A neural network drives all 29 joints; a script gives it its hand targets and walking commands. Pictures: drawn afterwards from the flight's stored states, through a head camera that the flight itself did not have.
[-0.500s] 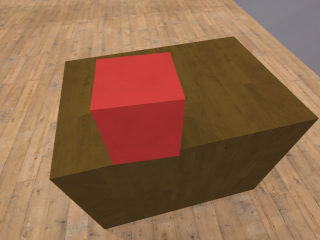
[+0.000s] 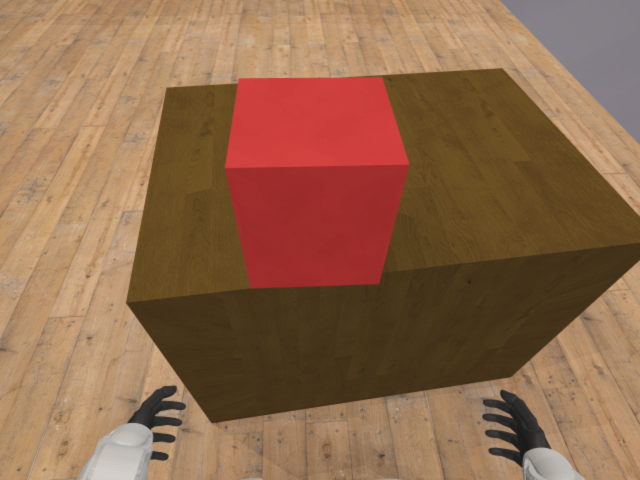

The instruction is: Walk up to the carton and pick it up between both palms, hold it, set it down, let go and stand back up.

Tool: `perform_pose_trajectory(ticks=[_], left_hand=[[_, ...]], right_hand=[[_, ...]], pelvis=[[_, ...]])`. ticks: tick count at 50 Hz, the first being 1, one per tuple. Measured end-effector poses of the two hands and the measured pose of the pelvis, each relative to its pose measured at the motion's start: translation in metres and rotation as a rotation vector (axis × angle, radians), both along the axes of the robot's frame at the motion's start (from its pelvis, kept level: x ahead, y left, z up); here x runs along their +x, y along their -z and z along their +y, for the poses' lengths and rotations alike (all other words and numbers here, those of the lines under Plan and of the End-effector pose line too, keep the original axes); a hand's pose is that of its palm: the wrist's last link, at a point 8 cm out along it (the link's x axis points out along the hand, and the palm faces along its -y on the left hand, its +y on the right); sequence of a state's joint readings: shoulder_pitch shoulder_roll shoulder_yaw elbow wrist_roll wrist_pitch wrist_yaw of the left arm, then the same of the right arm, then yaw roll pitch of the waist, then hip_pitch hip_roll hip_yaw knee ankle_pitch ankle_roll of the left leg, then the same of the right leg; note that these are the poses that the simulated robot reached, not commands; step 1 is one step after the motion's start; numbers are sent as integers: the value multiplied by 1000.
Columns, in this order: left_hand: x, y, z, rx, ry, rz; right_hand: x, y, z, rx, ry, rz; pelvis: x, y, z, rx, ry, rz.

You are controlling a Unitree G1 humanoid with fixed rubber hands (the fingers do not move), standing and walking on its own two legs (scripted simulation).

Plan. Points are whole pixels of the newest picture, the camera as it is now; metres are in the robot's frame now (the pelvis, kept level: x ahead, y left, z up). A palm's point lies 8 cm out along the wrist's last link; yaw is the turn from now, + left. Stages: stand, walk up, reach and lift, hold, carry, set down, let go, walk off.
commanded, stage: reach and lift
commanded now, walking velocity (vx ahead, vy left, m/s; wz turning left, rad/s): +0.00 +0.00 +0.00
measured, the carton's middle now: (313, 187) +0.51 +0.01 +0.06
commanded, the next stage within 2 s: none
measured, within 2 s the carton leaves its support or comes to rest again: neither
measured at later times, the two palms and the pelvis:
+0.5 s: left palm (151, 409) +0.21 +0.22 -0.04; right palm (539, 448) +0.16 -0.25 -0.04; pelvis +0.01 +0.01 +0.02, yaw -2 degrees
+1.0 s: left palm (148, 369) +0.25 +0.22 +0.00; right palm (506, 375) +0.23 -0.22 -0.01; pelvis +0.05 +0.01 +0.03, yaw -1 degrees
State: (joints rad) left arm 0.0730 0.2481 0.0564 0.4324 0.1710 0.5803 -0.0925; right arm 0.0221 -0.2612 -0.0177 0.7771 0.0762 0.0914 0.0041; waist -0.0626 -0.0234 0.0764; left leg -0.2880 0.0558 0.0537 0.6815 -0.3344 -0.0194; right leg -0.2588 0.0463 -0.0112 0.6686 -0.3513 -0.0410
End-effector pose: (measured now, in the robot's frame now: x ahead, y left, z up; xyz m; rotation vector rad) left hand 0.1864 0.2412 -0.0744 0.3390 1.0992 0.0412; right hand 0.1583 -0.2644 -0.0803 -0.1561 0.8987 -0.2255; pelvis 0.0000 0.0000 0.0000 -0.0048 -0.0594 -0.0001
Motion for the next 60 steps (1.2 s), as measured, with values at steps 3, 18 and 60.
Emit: perform_pose_trajectory(ticks=[3,18,60], left_hand=[[-15,3,8,9,-19,-1],[24,-36,-16,-60,7,-234],[72,-94,-28,-166,-101,-715]], right_hand=[[-12,4,9,7,-22,13],[-12,-25,16,8,-62,-133],[94,-96,40,92,-151,-516]], pelvis=[[-6,-1,3,-2,0,8],[0,-18,12,8,19,-9],[44,-29,6,6,14,0]])
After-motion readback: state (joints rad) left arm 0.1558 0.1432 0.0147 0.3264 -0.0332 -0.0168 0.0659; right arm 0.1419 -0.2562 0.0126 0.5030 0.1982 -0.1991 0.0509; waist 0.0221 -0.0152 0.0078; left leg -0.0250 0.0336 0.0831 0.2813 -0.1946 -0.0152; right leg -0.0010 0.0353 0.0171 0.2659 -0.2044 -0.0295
